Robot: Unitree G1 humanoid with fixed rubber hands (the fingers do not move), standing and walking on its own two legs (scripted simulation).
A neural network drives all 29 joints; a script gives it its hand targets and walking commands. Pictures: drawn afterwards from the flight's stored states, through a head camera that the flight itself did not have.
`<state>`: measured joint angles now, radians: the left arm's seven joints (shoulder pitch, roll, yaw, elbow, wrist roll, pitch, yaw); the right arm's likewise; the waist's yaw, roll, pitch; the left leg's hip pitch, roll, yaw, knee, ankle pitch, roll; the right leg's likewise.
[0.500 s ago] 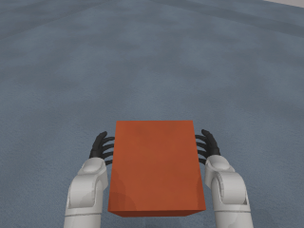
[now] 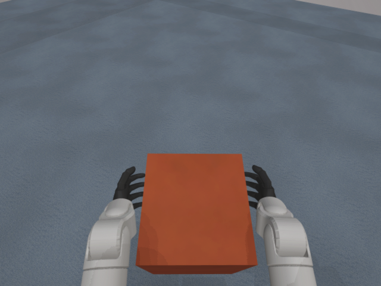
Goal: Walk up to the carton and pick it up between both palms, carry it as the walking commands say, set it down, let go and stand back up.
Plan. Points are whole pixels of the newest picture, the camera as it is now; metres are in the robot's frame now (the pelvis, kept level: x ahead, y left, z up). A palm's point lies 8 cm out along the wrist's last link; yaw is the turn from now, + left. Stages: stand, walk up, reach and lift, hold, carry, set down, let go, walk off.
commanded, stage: carry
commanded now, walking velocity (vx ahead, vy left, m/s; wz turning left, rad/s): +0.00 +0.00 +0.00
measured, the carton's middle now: (193, 219) +0.28 +0.00 -0.04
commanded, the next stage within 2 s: none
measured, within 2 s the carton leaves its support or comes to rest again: neither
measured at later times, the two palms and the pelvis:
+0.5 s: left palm (124, 203) +0.27 +0.14 +0.05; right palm (265, 202) +0.27 -0.14 +0.05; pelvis +0.00 +0.00 +0.00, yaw +0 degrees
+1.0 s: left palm (126, 202) +0.27 +0.14 +0.05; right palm (265, 202) +0.27 -0.14 +0.05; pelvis +0.00 +0.00 +0.00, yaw +0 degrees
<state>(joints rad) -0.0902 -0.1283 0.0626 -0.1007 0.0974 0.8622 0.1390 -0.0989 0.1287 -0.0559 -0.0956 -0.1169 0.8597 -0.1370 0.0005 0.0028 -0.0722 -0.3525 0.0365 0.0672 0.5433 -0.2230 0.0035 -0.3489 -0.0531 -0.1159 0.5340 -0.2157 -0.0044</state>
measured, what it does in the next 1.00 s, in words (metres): stands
